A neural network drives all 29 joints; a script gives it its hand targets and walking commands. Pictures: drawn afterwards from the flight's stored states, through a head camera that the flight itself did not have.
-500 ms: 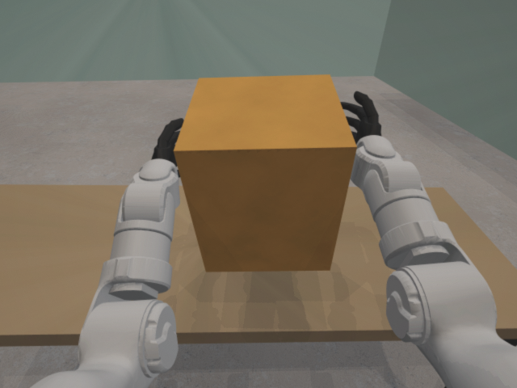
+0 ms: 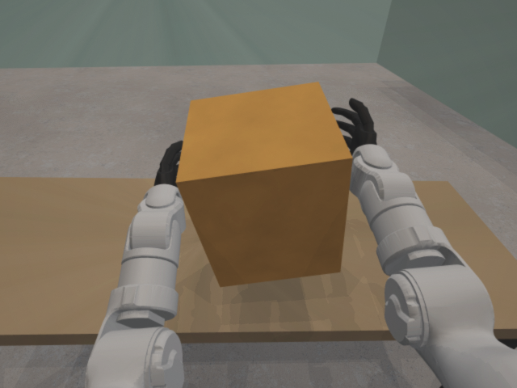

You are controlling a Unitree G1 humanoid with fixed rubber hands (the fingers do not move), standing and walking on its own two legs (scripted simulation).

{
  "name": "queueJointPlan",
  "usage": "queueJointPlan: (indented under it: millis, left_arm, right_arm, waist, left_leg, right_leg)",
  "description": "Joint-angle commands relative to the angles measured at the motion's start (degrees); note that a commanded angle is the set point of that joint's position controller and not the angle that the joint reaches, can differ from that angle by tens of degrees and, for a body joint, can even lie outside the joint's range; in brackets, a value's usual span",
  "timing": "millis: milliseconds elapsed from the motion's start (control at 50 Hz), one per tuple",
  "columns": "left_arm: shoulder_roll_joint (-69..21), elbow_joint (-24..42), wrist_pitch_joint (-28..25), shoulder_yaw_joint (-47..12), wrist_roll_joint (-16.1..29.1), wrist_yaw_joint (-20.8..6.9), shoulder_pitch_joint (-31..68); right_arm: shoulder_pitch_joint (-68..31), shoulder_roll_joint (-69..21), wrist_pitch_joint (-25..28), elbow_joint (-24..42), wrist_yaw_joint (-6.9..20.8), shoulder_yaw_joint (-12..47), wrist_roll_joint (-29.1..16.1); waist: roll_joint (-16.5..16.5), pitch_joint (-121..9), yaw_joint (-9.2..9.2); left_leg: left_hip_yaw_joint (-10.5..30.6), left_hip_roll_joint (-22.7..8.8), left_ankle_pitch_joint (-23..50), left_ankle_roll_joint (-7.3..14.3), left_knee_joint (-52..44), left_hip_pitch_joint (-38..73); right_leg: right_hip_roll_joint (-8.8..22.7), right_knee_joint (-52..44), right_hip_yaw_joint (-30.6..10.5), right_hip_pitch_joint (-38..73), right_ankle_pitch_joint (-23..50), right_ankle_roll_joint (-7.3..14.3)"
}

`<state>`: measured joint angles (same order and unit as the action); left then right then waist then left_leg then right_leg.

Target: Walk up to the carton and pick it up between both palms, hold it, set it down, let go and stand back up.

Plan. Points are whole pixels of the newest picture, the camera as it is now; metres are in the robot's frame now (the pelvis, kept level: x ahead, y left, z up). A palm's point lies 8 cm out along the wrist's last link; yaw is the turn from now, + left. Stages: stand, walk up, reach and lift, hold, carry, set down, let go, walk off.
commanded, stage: set down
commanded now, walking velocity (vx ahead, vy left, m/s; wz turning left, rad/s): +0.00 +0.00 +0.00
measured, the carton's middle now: (267, 188) +0.41 +0.02 +0.16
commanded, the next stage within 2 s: none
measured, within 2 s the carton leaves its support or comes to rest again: neither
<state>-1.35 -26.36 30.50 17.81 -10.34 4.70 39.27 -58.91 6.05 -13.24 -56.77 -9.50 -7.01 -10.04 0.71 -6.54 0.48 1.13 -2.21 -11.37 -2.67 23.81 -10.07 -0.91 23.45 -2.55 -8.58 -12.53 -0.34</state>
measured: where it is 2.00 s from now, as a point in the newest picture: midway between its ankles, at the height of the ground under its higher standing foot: outside the picture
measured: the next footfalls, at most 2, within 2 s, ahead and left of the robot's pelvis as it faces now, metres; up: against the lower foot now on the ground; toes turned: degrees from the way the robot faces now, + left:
none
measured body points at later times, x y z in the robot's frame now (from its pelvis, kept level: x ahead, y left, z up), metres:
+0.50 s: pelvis +0.00 +0.00 +0.00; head -0.04 +0.00 +0.45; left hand +0.38 +0.16 +0.15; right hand +0.43 -0.13 +0.20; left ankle +0.02 +0.14 -0.74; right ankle +0.00 -0.12 -0.74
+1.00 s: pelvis +0.01 -0.01 +0.00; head -0.02 +0.00 +0.45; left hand +0.38 +0.15 +0.12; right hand +0.44 -0.14 +0.17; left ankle +0.02 +0.14 -0.74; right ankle +0.00 -0.12 -0.74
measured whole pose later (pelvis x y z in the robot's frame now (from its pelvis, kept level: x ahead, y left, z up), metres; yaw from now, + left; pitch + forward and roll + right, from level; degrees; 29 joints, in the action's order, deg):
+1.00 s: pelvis +0.01 -0.01 +0.00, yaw +0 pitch -2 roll +0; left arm -6.2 -27.3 21.6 17.8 -12.4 8.5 32.2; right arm -54.1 6.5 -1.9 -63.5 -3.4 -7.0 -8.8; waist 0.5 -2.8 0.5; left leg 1.1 -2.8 -11.7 -2.7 23.3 -9.9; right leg -1.5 23.4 -2.5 -8.7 -13.0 0.0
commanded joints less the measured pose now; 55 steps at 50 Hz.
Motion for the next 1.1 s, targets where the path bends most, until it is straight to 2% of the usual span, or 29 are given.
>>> queueJointPlan:
  millis: [0,160,340,560,840,1080]
  left_arm:
    - [-28.46,14.77,-4.99,-18.54,0.52,-6.43,48.58]
    - [-28.67,10.82,-6.06,-16.91,-0.94,-5.87,46.49]
    - [-30.59,12.02,-8.67,-18.63,-1.0,-4.2,45.63]
    - [-32.72,12.46,-10.94,-19.99,-1.64,-2.29,42.51]
    - [-33.46,8.76,-13.83,-16.98,-4.19,-0.98,40.37]
    - [-34.59,7.11,-17.22,-15.34,-5.63,0.56,38.91]
  right_arm:
    - [-29.55,-33.2,3.29,6.53,10.31,10.05,-1.34]
    - [-28.76,-31.59,4.94,3.55,11.97,6.86,1.42]
    - [-25.9,-30.96,7.36,2.75,13.3,6.31,3.32]
    - [-23.93,-30.66,9.41,4.07,14.29,8.73,3.58]
    - [-20.72,-29.29,11.36,0.08,16.57,6.25,6.98]
    - [-19.43,-28.42,14.25,-2.22,18.19,4.06,9.79]
  waist:
    - [-2.27,-17.65,-1.07]
    - [-1.77,-15.3,-0.01]
    - [-2.57,-18.6,0.45]
    - [-3.09,-18.57,2.34]
    - [-2.86,-16.31,4.94]
    - [-2.94,-17.57,6.77]
  left_leg:
    - [-2.23,3.5,17.47,-1.36,-4.94,16.75]
    - [-2.73,3.04,13.17,-1.05,-6.44,15.09]
    - [-2.88,2.48,16.4,-2.01,-5.51,17.46]
    - [-3.14,2.15,21.18,-2.34,-4.13,18.54]
    - [-4.25,1.5,17.82,-1.8,-5.3,15.54]
    - [-5.11,1.03,19.22,-2.08,-5.16,13.55]
  right_leg:
    - [-3.77,-7.94,7.91,8.58,11.59,-1.62]
    - [-3.62,-8.31,7.96,6.42,7.96,-1.22]
    - [-4.11,-7.9,8.24,5.16,9.81,-0.78]
    - [-4.6,-7.71,7.72,4.22,12.46,-0.48]
    - [-4.16,-7.84,7.01,1.86,9.47,-0.14]
    - [-4.14,-7.7,7.07,-0.36,10.08,0.49]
